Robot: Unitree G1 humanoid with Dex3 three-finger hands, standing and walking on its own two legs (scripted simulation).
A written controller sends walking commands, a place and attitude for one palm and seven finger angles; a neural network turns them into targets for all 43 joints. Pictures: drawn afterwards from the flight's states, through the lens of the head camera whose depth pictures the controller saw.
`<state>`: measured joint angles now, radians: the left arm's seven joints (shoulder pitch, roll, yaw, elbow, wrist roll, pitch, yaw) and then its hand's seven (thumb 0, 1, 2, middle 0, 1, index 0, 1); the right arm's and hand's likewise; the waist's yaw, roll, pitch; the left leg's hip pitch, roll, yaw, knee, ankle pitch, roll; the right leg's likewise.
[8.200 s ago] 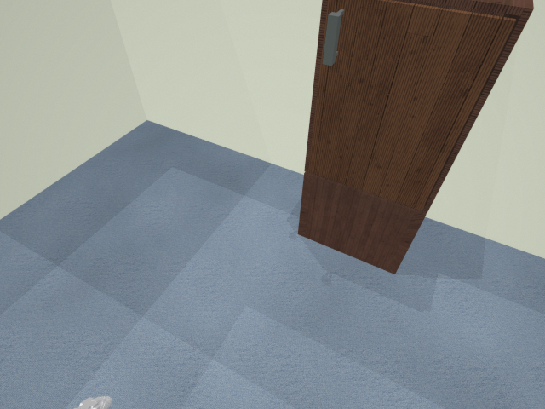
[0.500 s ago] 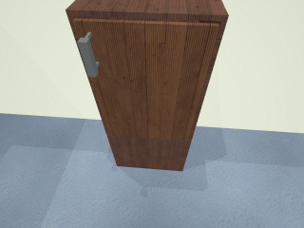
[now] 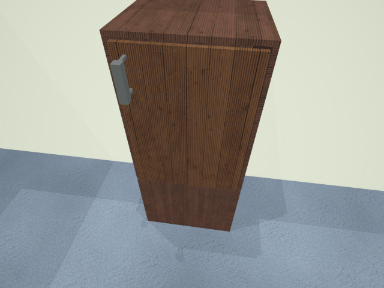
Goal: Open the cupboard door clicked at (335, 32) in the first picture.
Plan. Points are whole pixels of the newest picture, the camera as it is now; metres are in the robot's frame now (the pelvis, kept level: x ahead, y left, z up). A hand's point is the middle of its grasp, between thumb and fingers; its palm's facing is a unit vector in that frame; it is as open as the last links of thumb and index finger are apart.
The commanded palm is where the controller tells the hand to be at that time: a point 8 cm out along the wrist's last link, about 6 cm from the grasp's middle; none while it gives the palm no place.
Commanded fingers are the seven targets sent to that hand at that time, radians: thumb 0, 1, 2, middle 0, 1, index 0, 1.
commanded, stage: shuffle to correct the standing spot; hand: left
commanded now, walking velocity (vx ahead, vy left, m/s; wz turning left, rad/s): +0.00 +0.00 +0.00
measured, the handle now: (124, 79) +0.60 +0.23 +0.16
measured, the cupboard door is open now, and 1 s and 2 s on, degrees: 0 0 0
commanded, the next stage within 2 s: come to a stop and stand still in 0.34 s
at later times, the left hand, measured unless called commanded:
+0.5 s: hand out of the picture +0.00 +0.21 -0.18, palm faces +0.06 -0.98 -0.17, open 7.4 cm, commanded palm none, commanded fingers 0.00 0.90 0.90 -0.20 -0.30 -0.20 -0.30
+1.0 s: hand out of the picture +0.13 +0.19 -0.17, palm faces -0.08 -0.98 -0.19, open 7.3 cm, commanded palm none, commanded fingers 0.00 0.90 0.90 -0.20 -0.30 -0.20 -0.30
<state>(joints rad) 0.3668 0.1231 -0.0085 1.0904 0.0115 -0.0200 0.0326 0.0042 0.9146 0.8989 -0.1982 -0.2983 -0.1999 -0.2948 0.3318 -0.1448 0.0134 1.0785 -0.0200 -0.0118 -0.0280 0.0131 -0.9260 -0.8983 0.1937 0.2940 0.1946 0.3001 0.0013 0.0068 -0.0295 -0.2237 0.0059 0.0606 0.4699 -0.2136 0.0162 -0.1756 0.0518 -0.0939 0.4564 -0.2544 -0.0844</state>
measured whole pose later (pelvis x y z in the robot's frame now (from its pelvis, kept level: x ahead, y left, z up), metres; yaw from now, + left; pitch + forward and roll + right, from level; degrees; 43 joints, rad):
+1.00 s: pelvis +0.02 +0.03 -0.01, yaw -7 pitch -1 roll +0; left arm 0.17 0.14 0.05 0.99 0.01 0.01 0.03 -0.01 0.93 0.90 -0.20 -0.30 -0.20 -0.29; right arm 0.35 -0.11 -0.01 1.11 -0.03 -0.01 -0.03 0.01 -0.91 -0.90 0.20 0.29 0.20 0.30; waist -0.03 -0.01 0.03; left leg -0.25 0.04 0.18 0.55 -0.29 0.04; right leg -0.25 -0.06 -0.03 0.52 -0.26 0.00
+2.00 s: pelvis +0.02 +0.00 +0.00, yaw -4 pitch -3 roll +0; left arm 0.31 0.17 0.01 1.01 0.01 -0.01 0.04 0.00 0.91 0.90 -0.20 -0.30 -0.20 -0.29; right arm 0.30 -0.16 -0.02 1.04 -0.02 0.00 -0.03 0.01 -0.93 -0.90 0.19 0.29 0.20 0.30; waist 0.00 0.00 -0.03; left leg -0.21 0.06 0.11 0.54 -0.28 0.00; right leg -0.19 -0.03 -0.10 0.53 -0.29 -0.01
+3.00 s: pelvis +0.04 +0.08 +0.00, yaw -5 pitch -1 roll +0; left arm 0.21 0.14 0.04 1.02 0.01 0.03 0.04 0.00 0.94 0.90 -0.20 -0.30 -0.20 -0.29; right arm 0.37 -0.08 0.01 1.12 -0.02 -0.03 -0.05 0.00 -0.91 -0.90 0.20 0.29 0.20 0.30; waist -0.04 0.00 0.02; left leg -0.13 -0.07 0.17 0.35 -0.21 0.12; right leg -0.30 -0.06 -0.05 0.62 -0.30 0.01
